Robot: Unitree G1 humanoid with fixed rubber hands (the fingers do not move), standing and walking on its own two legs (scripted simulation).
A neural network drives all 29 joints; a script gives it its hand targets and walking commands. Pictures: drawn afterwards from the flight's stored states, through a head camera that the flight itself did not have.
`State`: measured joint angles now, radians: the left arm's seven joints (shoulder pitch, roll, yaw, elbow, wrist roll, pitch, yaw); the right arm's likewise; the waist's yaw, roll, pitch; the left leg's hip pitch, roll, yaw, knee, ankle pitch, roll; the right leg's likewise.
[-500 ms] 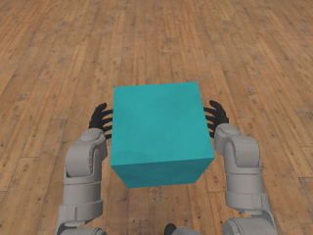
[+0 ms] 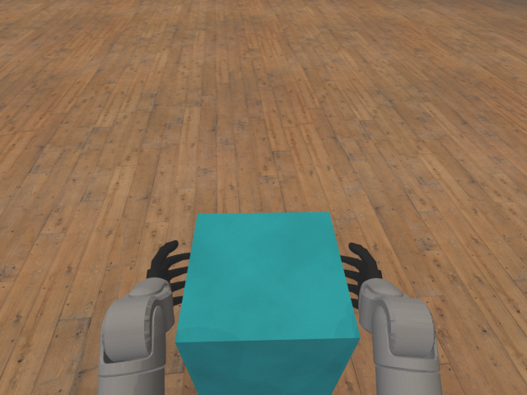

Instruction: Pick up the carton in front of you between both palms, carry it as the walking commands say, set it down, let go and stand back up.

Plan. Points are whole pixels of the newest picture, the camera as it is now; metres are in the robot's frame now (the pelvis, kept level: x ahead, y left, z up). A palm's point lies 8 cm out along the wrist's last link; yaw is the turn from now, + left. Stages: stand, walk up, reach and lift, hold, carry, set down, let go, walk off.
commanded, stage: carry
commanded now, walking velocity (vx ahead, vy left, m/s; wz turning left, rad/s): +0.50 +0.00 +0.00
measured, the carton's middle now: (264, 310) +0.27 +0.00 -0.01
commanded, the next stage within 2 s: none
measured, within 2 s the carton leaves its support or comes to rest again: neither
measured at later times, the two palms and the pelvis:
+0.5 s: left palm (200, 168) +0.53 +0.12 +0.08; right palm (341, 166) +0.55 -0.18 +0.07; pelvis +0.28 -0.04 +0.00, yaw +3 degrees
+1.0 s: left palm (192, 97) +0.85 +0.17 +0.07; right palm (300, 99) +0.84 -0.12 +0.08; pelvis +0.58 +0.03 +0.01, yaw +0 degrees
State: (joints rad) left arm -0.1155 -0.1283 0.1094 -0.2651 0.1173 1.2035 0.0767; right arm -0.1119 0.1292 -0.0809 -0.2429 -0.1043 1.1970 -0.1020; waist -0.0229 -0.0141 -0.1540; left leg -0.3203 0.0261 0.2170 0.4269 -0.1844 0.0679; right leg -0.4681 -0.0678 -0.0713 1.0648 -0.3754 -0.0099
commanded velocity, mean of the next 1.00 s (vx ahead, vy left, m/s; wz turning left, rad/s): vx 0.50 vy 0.00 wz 0.00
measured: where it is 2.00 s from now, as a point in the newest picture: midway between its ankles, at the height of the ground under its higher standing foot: (250, 211)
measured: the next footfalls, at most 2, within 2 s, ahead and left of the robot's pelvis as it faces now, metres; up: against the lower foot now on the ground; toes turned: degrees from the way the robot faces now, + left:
right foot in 0.30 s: +0.35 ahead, -0.13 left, +0.00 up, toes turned -11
left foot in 0.78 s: +0.62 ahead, +0.11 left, +0.00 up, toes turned +13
